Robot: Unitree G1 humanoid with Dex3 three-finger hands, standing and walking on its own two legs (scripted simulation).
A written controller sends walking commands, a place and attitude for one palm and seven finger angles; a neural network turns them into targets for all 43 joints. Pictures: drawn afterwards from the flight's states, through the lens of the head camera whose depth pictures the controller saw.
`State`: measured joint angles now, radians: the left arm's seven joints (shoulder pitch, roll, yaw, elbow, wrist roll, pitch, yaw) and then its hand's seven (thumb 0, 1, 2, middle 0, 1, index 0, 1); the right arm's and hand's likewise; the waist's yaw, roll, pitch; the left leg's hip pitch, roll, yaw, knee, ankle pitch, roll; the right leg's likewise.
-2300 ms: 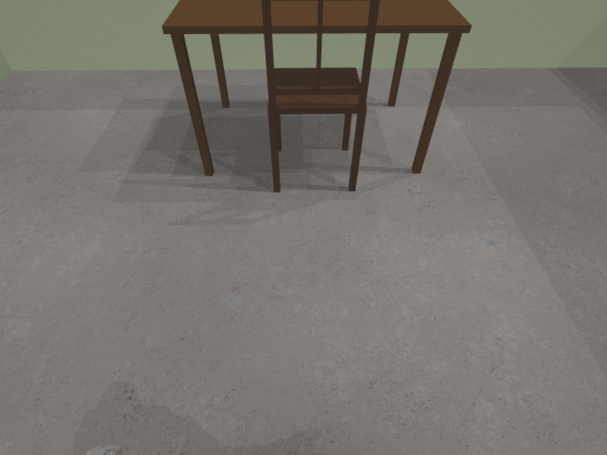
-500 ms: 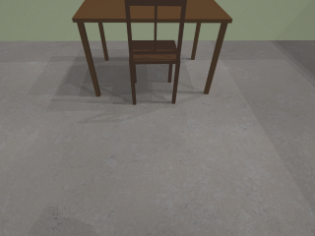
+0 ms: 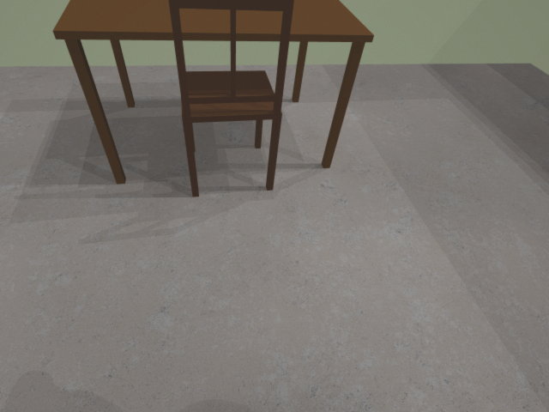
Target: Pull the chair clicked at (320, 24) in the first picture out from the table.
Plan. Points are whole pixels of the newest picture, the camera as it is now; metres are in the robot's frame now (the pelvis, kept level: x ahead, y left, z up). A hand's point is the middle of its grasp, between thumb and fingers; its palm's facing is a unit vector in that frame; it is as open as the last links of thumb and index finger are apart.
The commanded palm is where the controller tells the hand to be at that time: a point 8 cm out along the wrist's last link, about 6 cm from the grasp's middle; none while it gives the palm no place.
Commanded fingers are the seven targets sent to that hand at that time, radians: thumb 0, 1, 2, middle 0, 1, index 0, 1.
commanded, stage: walk to a spot facing it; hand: left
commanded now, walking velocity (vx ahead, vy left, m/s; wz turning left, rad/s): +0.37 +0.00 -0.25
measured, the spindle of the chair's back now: (233, 56) +1.25 +0.24 -0.06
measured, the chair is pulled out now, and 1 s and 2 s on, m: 0.00 0.00 0.00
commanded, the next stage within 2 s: turn to face it in 1.12 s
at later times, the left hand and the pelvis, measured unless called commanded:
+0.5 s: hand (215, 313) +0.33 +0.13 -0.18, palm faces -0.07 -0.98 -0.18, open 7.2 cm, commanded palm none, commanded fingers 0.00 0.90 0.90 -0.20 -0.30 -0.20 -0.30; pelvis +0.22 -0.04 -0.01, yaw -6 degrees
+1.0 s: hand (207, 250) +0.48 +0.18 -0.17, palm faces -0.13 -0.98 -0.14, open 7.4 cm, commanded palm none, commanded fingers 0.00 0.90 0.90 -0.20 -0.30 -0.20 -0.30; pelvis +0.44 +0.01 +0.01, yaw -13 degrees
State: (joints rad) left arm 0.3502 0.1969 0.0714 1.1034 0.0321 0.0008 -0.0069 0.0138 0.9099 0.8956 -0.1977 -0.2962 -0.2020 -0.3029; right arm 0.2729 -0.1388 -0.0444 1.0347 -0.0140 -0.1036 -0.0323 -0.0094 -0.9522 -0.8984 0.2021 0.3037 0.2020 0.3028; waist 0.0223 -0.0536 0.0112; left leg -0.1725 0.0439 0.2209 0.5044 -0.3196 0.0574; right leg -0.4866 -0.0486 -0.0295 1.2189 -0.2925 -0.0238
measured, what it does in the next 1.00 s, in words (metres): walks ahead: right foot, then left foot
